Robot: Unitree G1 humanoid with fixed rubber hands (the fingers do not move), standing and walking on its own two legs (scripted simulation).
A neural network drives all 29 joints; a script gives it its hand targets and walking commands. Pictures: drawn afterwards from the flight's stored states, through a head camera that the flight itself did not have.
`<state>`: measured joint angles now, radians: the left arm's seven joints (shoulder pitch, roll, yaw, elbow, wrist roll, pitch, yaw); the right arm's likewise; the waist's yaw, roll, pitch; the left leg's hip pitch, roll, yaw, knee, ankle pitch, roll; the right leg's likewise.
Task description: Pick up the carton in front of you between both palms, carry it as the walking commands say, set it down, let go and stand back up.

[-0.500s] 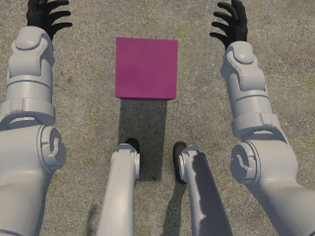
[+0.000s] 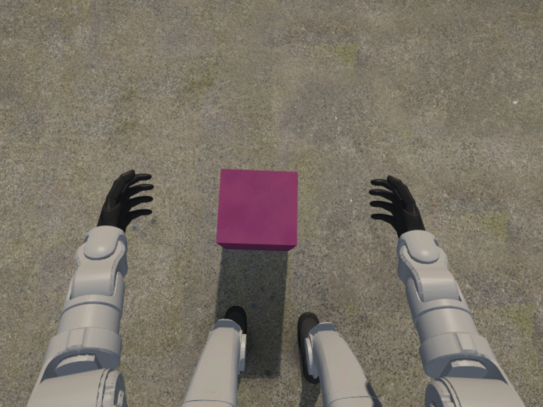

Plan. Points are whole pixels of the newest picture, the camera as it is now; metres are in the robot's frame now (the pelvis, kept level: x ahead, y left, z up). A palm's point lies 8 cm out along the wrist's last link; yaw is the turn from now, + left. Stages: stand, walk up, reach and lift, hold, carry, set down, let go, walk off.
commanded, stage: let go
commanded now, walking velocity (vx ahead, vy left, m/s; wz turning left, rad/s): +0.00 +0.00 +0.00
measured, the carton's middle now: (258, 214) +0.45 +0.03 -0.59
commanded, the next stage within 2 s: stand in 0.88 s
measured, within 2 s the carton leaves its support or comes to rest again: neither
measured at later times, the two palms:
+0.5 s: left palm (96, 341) +0.21 +0.21 -0.01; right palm (507, 338) +0.21 -0.25 -0.01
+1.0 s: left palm (68, 354) +0.19 +0.25 -0.02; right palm (519, 343) +0.20 -0.27 -0.02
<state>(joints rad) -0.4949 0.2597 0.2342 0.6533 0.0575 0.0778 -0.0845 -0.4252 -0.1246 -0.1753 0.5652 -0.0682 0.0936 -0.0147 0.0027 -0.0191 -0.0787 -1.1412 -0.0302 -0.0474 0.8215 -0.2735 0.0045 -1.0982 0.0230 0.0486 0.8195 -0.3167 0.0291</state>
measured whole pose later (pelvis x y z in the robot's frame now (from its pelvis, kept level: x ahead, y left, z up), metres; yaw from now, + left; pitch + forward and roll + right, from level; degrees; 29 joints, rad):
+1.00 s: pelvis +0.05 -0.01 +0.06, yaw +0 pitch -1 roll +0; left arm 0.22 0.28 0.05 0.56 0.04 0.07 -0.01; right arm 0.18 -0.26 -0.04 0.59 -0.04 0.08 -0.01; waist 0.00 -0.01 0.03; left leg -0.19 -0.01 -0.04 0.50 -0.29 -0.01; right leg -0.15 0.03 0.06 0.49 -0.32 0.00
